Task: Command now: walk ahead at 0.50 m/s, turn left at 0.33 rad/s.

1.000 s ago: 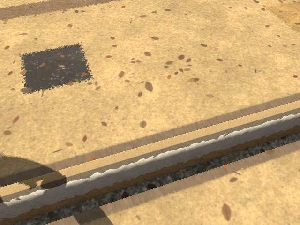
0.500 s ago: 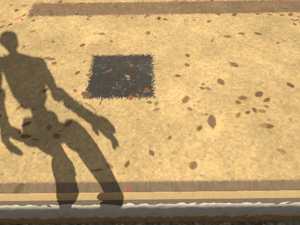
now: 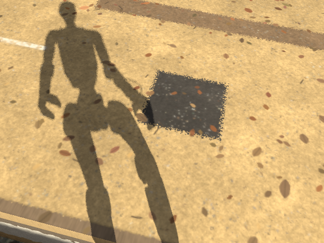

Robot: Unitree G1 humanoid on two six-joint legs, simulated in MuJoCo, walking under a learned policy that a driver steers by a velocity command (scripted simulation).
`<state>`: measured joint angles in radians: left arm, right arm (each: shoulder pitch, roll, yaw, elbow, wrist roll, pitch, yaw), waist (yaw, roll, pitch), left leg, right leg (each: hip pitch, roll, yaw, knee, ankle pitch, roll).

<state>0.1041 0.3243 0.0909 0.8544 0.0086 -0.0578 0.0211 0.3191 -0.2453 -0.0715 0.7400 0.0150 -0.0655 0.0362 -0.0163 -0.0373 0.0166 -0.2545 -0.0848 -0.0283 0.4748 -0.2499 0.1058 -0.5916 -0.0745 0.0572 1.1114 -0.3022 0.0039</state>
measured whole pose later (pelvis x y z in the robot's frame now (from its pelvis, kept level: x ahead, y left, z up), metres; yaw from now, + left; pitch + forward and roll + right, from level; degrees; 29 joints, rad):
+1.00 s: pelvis +0.66 -0.06 +0.00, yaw +3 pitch +2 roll -2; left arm 0.33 0.29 0.02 0.93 -0.02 -0.07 -0.03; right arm 0.07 -0.27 -0.01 0.81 0.02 -0.08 0.06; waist 0.07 -0.01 0.00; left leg -0.48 0.04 0.04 0.46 -0.01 0.07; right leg 0.06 0.01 -0.07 0.22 -0.31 -0.01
